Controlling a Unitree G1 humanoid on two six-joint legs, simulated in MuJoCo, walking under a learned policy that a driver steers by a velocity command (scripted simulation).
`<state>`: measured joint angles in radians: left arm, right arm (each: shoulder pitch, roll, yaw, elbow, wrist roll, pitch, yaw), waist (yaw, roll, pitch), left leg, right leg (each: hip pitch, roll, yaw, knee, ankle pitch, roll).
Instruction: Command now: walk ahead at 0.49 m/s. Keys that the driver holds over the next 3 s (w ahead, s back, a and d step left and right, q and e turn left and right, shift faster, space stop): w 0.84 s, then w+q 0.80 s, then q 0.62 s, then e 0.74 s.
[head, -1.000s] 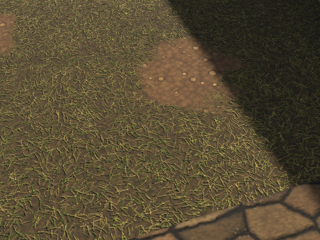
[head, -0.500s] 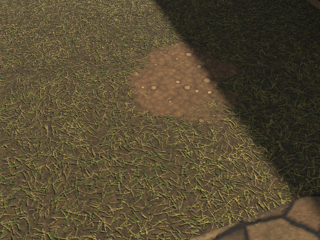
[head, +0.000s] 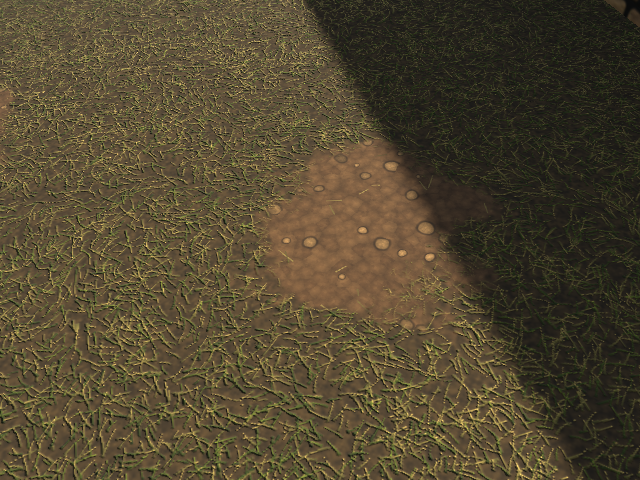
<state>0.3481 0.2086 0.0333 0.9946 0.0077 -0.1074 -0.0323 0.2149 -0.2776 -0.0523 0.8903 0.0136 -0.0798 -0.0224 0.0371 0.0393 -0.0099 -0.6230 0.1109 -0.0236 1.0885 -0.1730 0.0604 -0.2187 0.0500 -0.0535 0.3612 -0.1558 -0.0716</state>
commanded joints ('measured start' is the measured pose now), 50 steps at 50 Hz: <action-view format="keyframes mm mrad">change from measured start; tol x32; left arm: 1 -24 173 36 -54 -4 -17 27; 22 235 29 2 -36 -29 5 28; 42 -464 84 19 -269 -25 3 -4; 50 -23 167 60 -155 -16 1 21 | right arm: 1 -5 -48 -19 -46 -12 0 -1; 15 -298 -34 -2 -149 14 -34 74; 22 282 -262 -71 3 -13 -32 63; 50 149 -123 -28 23 41 -22 22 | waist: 1 -39 -61 44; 17 39 -94 113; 22 -107 323 -421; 40 -104 11 94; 50 84 -164 -190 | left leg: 1 -103 48 -55 -167 133 -28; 17 -10 -30 1 -652 194 -9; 20 540 -57 40 -603 188 73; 22 1114 330 -672 -663 182 304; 29 521 134 -198 -844 481 171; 46 653 69 -48 -517 809 74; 48 23 -174 -27 140 -347 -11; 50 -123 -92 -119 241 -324 3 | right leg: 1 30 -284 276 -275 -31 -152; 19 291 -269 120 202 501 -59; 23 -563 -34 200 1113 -423 47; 36 -389 -137 36 291 289 55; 43 -444 -98 47 142 168 -8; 46 18 -46 16 128 151 -68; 48 706 -482 677 78 20 -288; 50 485 -428 555 -45 -91 -190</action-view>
